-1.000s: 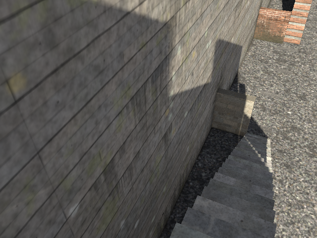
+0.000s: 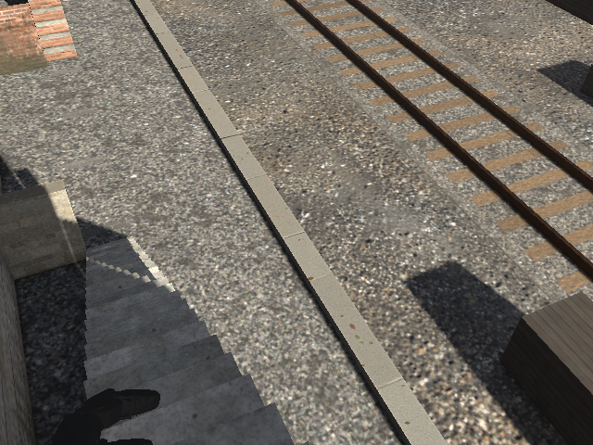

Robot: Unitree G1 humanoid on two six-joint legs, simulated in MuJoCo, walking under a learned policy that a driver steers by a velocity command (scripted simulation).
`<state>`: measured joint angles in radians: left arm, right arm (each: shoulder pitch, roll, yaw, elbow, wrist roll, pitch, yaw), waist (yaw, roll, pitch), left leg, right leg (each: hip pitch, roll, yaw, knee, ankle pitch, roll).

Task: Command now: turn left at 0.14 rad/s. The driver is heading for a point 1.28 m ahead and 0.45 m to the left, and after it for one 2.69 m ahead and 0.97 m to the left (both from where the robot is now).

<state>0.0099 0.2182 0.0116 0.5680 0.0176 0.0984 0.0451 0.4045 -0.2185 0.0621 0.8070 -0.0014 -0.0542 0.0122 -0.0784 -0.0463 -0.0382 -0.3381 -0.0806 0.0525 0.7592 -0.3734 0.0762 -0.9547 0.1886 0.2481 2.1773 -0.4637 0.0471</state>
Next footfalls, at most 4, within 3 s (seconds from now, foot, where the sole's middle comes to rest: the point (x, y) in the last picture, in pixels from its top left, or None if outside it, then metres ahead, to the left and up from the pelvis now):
0.26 right None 0.11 -0.17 -0.74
0.96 left None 0.11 0.27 -0.75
1.56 right None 0.52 0.40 -1.12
1.60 left None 0.21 0.43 -0.85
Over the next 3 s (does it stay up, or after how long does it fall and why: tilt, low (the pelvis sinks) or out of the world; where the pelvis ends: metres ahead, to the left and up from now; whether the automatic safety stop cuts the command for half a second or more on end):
stays up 1.27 0.63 -1.13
